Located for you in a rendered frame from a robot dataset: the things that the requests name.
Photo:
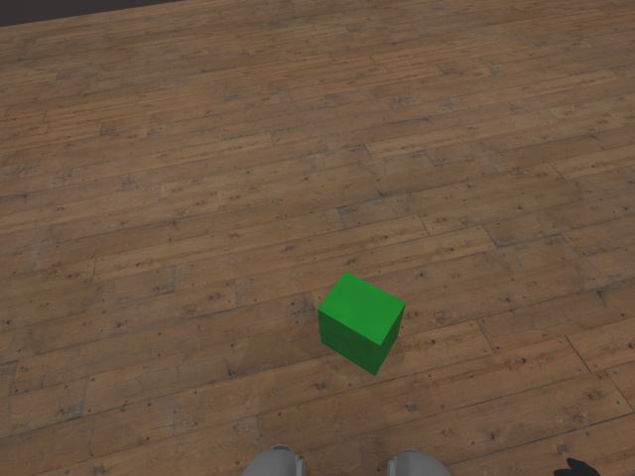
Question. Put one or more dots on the left robot thigh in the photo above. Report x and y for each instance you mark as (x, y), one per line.
(277, 462)

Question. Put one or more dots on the robot thigh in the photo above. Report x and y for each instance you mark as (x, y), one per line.
(412, 463)
(277, 462)

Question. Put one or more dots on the carton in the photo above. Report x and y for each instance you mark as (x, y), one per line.
(360, 322)

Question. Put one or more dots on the right robot thigh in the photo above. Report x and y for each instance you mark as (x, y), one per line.
(412, 463)

